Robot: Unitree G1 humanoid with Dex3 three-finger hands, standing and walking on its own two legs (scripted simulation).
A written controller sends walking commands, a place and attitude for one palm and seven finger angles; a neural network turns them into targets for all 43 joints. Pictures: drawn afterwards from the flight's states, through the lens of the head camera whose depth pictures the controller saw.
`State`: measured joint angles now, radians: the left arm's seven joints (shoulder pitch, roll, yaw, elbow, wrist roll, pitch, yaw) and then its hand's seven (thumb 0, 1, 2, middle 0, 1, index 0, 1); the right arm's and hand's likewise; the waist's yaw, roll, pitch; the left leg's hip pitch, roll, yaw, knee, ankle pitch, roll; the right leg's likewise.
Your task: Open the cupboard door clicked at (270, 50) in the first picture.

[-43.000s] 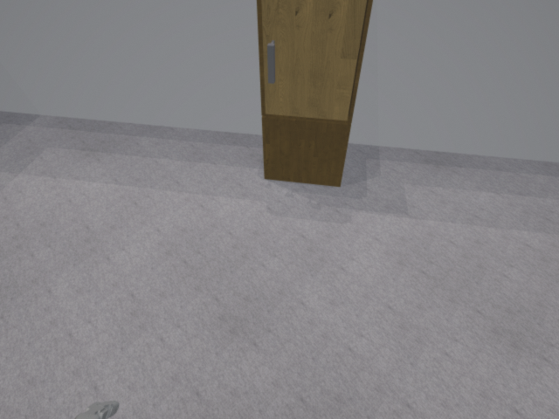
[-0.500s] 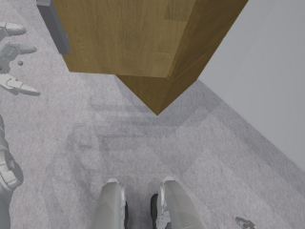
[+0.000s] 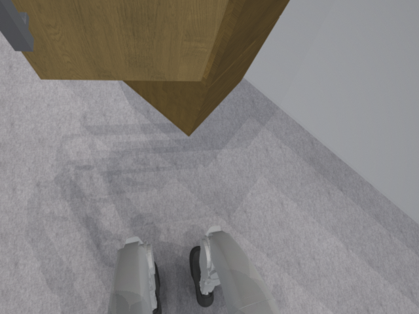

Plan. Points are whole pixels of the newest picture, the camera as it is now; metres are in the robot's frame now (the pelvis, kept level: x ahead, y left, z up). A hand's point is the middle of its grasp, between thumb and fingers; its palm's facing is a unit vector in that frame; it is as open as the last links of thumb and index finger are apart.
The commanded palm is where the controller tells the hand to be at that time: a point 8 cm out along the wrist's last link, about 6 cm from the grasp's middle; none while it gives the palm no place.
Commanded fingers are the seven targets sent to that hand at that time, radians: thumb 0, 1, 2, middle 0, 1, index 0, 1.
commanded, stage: move the hooked fingers beside the handle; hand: left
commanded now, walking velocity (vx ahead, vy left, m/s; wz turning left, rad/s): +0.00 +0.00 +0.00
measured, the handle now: out of the picture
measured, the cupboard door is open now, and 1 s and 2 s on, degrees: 46 46 45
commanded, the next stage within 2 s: slide the fingers in behind the handle in 0.90 s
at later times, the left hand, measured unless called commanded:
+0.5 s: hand out of the picture +0.55 +0.32 +0.08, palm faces +0.02 -1.00 -0.02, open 14.0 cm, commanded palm +0.56 +0.31 +0.06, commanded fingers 0.00 -0.50 0.30 -0.30 -1.20 -0.30 -1.20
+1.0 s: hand out of the picture +0.55 +0.32 +0.07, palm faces +0.05 -1.00 -0.03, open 14.0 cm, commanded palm +0.56 +0.32 +0.06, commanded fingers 0.00 -0.50 0.30 -0.30 -1.20 -0.30 -1.20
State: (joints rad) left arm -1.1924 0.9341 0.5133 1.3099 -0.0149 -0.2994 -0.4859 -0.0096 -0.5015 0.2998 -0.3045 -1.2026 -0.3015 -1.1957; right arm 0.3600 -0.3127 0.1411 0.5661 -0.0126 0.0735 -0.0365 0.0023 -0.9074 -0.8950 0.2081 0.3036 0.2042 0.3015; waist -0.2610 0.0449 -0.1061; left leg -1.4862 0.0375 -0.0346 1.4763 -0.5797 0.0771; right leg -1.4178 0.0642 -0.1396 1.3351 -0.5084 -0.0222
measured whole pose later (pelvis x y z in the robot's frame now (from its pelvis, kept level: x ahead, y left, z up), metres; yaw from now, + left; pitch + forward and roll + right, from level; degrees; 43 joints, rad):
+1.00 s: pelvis +0.00 +0.00 +0.00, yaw -1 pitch +34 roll -10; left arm -1.16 0.96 0.53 1.27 -0.03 -0.30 -0.52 -0.01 -0.50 0.30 -0.30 -1.20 -0.30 -1.20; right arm 0.36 -0.30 0.15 0.57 -0.01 0.09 -0.03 0.00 -0.91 -0.89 0.21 0.30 0.20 0.30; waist -0.26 0.04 -0.10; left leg -1.51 0.04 -0.05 1.49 -0.59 0.08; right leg -1.43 0.07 -0.15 1.34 -0.51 -0.02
